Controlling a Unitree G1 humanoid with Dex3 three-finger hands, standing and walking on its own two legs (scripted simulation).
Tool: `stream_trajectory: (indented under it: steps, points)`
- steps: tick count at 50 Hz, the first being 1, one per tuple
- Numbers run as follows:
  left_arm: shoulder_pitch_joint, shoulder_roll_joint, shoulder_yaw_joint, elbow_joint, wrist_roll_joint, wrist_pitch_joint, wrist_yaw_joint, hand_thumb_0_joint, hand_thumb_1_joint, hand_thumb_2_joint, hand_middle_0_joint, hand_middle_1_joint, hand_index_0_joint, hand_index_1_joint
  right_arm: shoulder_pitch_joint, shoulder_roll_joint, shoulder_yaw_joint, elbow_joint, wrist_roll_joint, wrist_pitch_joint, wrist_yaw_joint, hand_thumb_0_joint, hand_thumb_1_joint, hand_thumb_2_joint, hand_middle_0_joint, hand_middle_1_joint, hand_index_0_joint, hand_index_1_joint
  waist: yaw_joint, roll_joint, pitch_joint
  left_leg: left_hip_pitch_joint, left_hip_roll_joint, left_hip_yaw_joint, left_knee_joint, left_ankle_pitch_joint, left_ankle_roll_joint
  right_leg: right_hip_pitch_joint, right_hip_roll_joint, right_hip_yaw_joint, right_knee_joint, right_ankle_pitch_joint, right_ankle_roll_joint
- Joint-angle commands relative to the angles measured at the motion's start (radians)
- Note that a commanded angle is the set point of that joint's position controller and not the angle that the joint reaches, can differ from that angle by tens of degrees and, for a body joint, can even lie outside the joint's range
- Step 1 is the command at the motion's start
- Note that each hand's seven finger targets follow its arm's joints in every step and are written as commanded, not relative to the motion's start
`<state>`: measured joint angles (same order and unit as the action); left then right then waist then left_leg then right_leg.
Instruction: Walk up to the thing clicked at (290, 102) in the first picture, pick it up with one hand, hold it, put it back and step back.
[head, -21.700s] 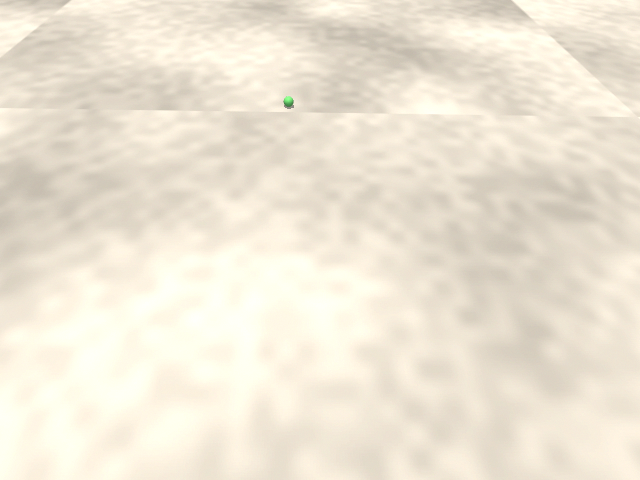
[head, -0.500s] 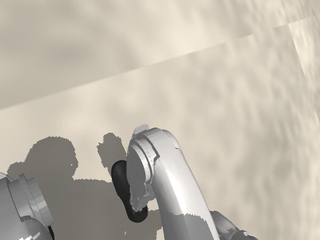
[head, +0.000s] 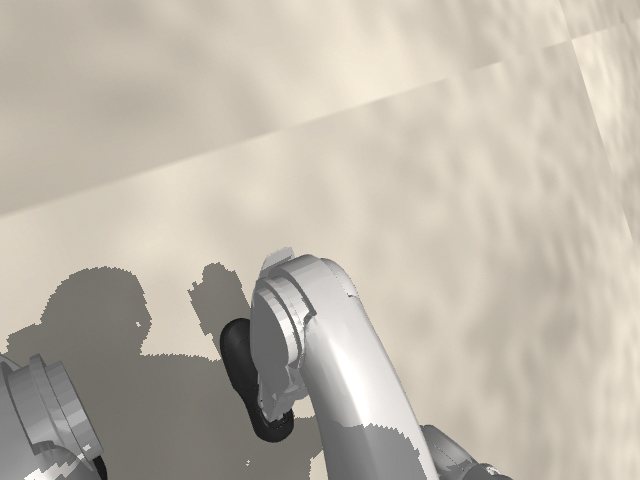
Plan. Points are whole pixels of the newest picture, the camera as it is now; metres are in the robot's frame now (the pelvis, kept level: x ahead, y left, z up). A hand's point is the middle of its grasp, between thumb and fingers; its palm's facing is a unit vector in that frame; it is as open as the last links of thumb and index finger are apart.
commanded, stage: close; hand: left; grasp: from above
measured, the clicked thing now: out of the picture +0.45 +0.37 -0.27
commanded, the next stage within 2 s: settle in 1.04 s
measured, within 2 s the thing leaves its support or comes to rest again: leaves its support in 1.42 s
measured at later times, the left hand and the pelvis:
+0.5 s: hand out of the picture +0.44 +0.36 -0.26, palm faces -0.43 -0.17 -0.89, open 10.1 cm; pelvis +0.00 +0.00 +0.00, yaw +0 degrees
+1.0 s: hand out of the picture +0.43 +0.36 -0.26, palm faces -0.45 -0.18 -0.87, open 7.8 cm; pelvis +0.00 +0.00 +0.00, yaw +0 degrees
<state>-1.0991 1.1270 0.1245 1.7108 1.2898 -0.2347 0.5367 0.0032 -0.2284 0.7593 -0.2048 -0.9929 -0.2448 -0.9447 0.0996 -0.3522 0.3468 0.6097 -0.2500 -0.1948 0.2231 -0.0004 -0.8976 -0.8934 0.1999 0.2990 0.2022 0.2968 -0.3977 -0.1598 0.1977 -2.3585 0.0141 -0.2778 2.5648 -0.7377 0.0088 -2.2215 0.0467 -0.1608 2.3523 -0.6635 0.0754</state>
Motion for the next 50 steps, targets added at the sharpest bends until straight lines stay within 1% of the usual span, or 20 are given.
stream_trajectory:
  steps: [1, 2, 4, 9, 13, 16, 20, 23, 26, 27, 28, 31, 32, 34, 37, 38, 40, 43, 45, 50]
  points:
    - [-0.203, 0.249, 0.023, -0.124, -0.01, -0.022, 0.029, 0.0, -0.138, 0.74, -0.266, -0.957, -0.312, -0.907, 0.184, -0.346, -0.105, 0.015, 0.007, 0.016, -0.015, 0.0, -0.887, -0.896, 0.2, 0.3, 0.2, 0.3, -0.029, 0.615, -0.656, 0.566, 0.045, 0.083, -0.284, 0.338, -0.024, 0.323, 0.034, -0.127, -0.154, 0.295, -0.095]
    - [-0.207, 0.226, 0.008, -0.114, -0.003, -0.025, 0.024, 0.0, -0.126, 0.718, -0.275, -0.949, -0.324, -0.897, 0.19, -0.34, -0.098, 0.018, 0.002, 0.016, -0.012, 0.0, -0.89, -0.897, 0.2, 0.3, 0.2, 0.3, -0.048, 0.609, -0.635, 0.563, 0.048, 0.084, -0.269, 0.344, -0.023, 0.314, 0.031, -0.127, -0.153, 0.301, -0.093]
    - [-0.198, 0.198, -0.012, -0.099, -0.006, -0.031, 0.017, 0.0, -0.095, 0.712, -0.29, -0.955, -0.342, -0.899, 0.186, -0.336, -0.098, 0.011, 0.002, 0.015, -0.011, 0.0, -0.889, -0.896, 0.2, 0.3, 0.2, 0.3, -0.056, 0.573, -0.614, 0.54, 0.045, 0.089, -0.262, 0.315, -0.016, 0.316, 0.034, -0.128, -0.159, 0.286, -0.089]
    - [-0.226, 0.255, 0.012, -0.123, -0.005, -0.056, 0.04, 0.0, -0.013, 0.652, -0.342, -0.917, -0.402, -0.854, 0.191, -0.35, -0.097, 0.01, -0.003, 0.02, -0.023, 0.0, -0.886, -0.895, 0.2, 0.3, 0.2, 0.3, -0.047, 0.561, -0.626, 0.501, 0.04, 0.094, -0.267, 0.263, -0.009, 0.345, 0.037, -0.126, -0.174, 0.26, -0.089]
    - [-0.224, 0.264, 0.011, -0.123, 0.009, -0.061, 0.059, 0.0, 0.035, 0.633, -0.378, -0.896, -0.437, -0.832, 0.186, -0.345, -0.091, 0.009, -0.002, 0.018, -0.025, 0.0, -0.885, -0.895, 0.2, 0.3, 0.2, 0.3, -0.046, 0.574, -0.656, 0.545, 0.046, 0.089, -0.267, 0.292, -0.01, 0.348, 0.039, -0.127, -0.16, 0.282, -0.083]
    - [-0.221, 0.238, -0.008, -0.092, 0.013, -0.051, 0.069, 0.0, 0.05, 0.62, -0.383, -0.896, -0.446, -0.829, 0.179, -0.347, -0.102, 0.019, -0.003, 0.012, -0.029, 0.0, -0.886, -0.895, 0.2, 0.3, 0.2, 0.3, -0.055, 0.578, -0.605, 0.523, 0.046, 0.093, -0.278, 0.247, -0.013, 0.322, 0.038, -0.126, -0.167, 0.251, -0.085]
    - [-0.239, 0.273, 0.015, -0.131, 0.016, -0.032, 0.082, 0.0, 0.108, 0.63, -0.442, -0.874, -0.499, -0.813, 0.184, -0.351, -0.109, 0.016, -0.002, 0.007, -0.028, 0.0, -0.887, -0.896, 0.199, 0.3, 0.2, 0.3, -0.039, 0.615, -0.648, 0.55, 0.049, 0.094, -0.287, 0.273, -0.017, 0.335, 0.037, -0.121, -0.163, 0.272, -0.088]
    - [-0.213, 0.234, 0.008, -0.116, 0.004, -0.017, 0.079, 0.0, 0.147, 0.611, -0.466, -0.861, -0.525, -0.797, 0.193, -0.347, -0.115, 0.025, -0.001, 0.006, -0.024, 0.0, -0.888, -0.896, 0.2, 0.3, 0.2, 0.3, -0.042, 0.616, -0.65, 0.553, 0.049, 0.095, -0.28, 0.312, -0.019, 0.334, 0.037, -0.124, -0.159, 0.301, -0.086]
    - [-0.201, 0.237, 0.019, -0.1, -0.011, -0.004, 0.07, 0.0, 0.174, 0.558, -0.47, -0.845, -0.538, -0.772, 0.189, -0.345, -0.115, 0.026, 0.004, 0.007, -0.02, 0.0, -0.885, -0.895, 0.2, 0.3, 0.2, 0.3, -0.032, 0.597, -0.65, 0.53, 0.047, 0.09, -0.282, 0.313, -0.019, 0.329, 0.035, -0.127, -0.159, 0.298, -0.088]
    - [-0.197, 0.214, -0.002, -0.076, -0.012, 0.001, 0.059, 0.0, 0.156, 0.544, -0.467, -0.824, -0.532, -0.755, 0.193, -0.343, -0.114, 0.028, 0.003, 0.005, -0.018, 0.0, -0.888, -0.896, 0.2, 0.3, 0.2, 0.3, -0.049, 0.587, -0.622, 0.528, 0.049, 0.091, -0.278, 0.309, -0.017, 0.321, 0.034, -0.122, -0.158, 0.299, -0.086]
    - [-0.203, 0.23, 0.013, -0.1, -0.019, 0.0, 0.053, 0.0, 0.175, 0.53, -0.477, -0.825, -0.546, -0.752, 0.186, -0.349, -0.117, 0.023, 0.005, 0.007, -0.018, 0.0, -0.887, -0.895, 0.2, 0.3, 0.2, 0.3, -0.037, 0.592, -0.635, 0.527, 0.048, 0.09, -0.275, 0.31, -0.017, 0.318, 0.034, -0.124, -0.162, 0.293, -0.088]
    - [-0.19, 0.228, 0.006, -0.093, -0.025, -0.002, 0.037, 0.0, 0.227, 0.529, -0.52, -0.812, -0.587, -0.74, 0.181, -0.335, -0.103, 0.022, 0.01, 0.006, -0.016, 0.0, -0.888, -0.896, 0.2, 0.3, 0.2, 0.3, -0.038, 0.569, -0.628, 0.525, 0.045, 0.096, -0.271, 0.311, -0.014, 0.34, 0.032, -0.118, -0.166, 0.293, -0.087]
    - [-0.198, 0.26, 0.033, -0.15, -0.031, -0.011, 0.039, 0.0, 0.25, 0.535, -0.544, -0.808, -0.61, -0.738, 0.187, -0.349, -0.115, 0.023, 0.009, 0.009, -0.019, 0.0, -0.888, -0.895, 0.2, 0.3, 0.2, 0.3, -0.022, 0.599, -0.68, 0.56, 0.047, 0.092, -0.279, 0.339, -0.018, 0.357, 0.035, -0.12, -0.168, 0.308, -0.088]
    - [-0.174, 0.21, 0.0, -0.072, -0.025, -0.009, 0.027, 0.0, 0.267, 0.506, -0.55, -0.798, -0.62, -0.724, 0.182, -0.334, -0.106, 0.017, 0.008, 0.009, -0.016, 0.0, -0.889, -0.896, 0.2, 0.3, 0.2, 0.3, -0.041, 0.553, -0.635, 0.514, 0.042, 0.101, -0.262, 0.316, -0.009, 0.356, 0.036, -0.115, -0.169, 0.299, -0.087]
    - [-0.196, 0.224, -0.001, -0.096, -0.03, -0.024, 0.023, 0.0, 0.288, 0.493, -0.56, -0.792, -0.632, -0.716, 0.187, -0.339, -0.104, 0.018, 0.009, 0.018, -0.022, 0.0, -0.887, -0.895, 0.2, 0.3, 0.2, 0.3, -0.045, 0.547, -0.621, 0.503, 0.041, 0.099, -0.275, 0.283, -0.009, 0.352, 0.038, -0.117, -0.179, 0.275, -0.088]
    - [-0.221, 0.258, 0.02, -0.145, -0.027, -0.033, 0.024, 0.0, 0.291, 0.502, -0.569, -0.788, -0.638, -0.715, 0.182, -0.353, -0.108, 0.019, 0.009, 0.02, -0.027, 0.0, -0.888, -0.896, 0.2, 0.3, 0.2, 0.3, -0.031, 0.582, -0.65, 0.536, 0.044, 0.089, -0.278, 0.297, -0.018, 0.336, 0.034, -0.124, -0.174, 0.272, -0.094]
    - [-0.211, 0.258, 0.02, -0.132, -0.017, -0.035, 0.022, 0.0, 0.335, 0.502, -0.609, -0.78, -0.677, -0.709, 0.186, -0.353, -0.11, 0.016, 0.005, 0.025, -0.03, 0.0, -0.89, -0.896, 0.199, 0.3, 0.199, 0.3, -0.03, 0.599, -0.655, 0.555, 0.045, 0.084, -0.286, 0.295, -0.021, 0.324, 0.034, -0.128, -0.165, 0.266, -0.094]
    - [-0.188, 0.21, -0.015, -0.087, -0.007, -0.038, 0.023, 0.0, 0.425, 0.506, -0.675, -0.764, -0.742, -0.693, 0.175, -0.338, -0.095, 0.012, 0.0, 0.029, -0.028, 0.0, -0.887, -0.895, 0.2, 0.3, 0.199, 0.3, -0.046, 0.561, -0.619, 0.523, 0.044, 0.089, -0.275, 0.29, -0.016, 0.331, 0.038, -0.127, -0.168, 0.27, -0.089]
    - [-0.206, 0.236, -0.003, -0.11, -0.002, -0.048, 0.03, 0.0, 0.463, 0.481, -0.691, -0.772, -0.766, -0.693, 0.184, -0.339, -0.091, 0.008, 0.0, 0.03, -0.03, 0.0, -0.887, -0.895, 0.2, 0.3, 0.199, 0.3, -0.048, 0.565, -0.613, 0.516, 0.042, 0.093, -0.278, 0.286, -0.012, 0.345, 0.038, -0.126, -0.176, 0.275, -0.087]
    - [-0.186, 0.227, -0.012, -0.076, -0.001, -0.048, 0.035, 0.0, 0.506, 0.473, -0.727, -0.759, -0.802, -0.68, 0.169, -0.336, -0.086, 0.012, -0.002, 0.026, -0.032, 0.0, -0.888, -0.895, 0.199, 0.3, 0.199, 0.3, -0.041, 0.549, -0.604, 0.519, 0.044, 0.086, -0.273, 0.272, -0.013, 0.315, 0.036, -0.13, -0.167, 0.255, -0.088]
